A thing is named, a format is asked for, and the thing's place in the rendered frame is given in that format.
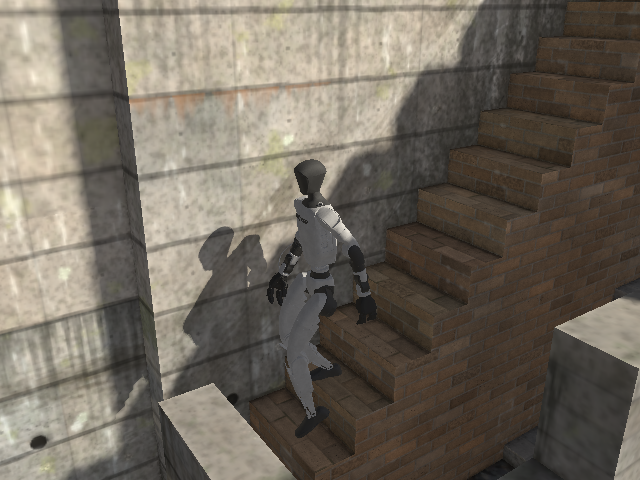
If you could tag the right robot upper arm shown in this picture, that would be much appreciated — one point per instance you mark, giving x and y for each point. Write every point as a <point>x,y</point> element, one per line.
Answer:
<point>296,201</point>

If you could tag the right robot thigh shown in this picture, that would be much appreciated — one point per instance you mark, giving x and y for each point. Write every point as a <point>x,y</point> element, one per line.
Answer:
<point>291,306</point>

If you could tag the robot right hand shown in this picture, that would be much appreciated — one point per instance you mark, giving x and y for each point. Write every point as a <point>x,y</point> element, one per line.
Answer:
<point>279,282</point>

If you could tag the left robot upper arm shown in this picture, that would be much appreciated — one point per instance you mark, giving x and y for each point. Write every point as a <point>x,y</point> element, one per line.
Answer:
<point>331,221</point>

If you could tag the robot left hand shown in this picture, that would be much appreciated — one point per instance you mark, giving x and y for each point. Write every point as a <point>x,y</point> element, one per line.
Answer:
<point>366,305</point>

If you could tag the robot right forearm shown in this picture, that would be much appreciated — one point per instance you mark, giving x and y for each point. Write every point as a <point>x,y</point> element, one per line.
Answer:
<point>291,258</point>

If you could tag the left robot foot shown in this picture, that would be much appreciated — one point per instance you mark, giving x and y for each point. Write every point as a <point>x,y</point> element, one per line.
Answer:
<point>308,425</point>

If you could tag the robot left forearm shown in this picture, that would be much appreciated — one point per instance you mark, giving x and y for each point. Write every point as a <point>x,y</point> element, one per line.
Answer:
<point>360,276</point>

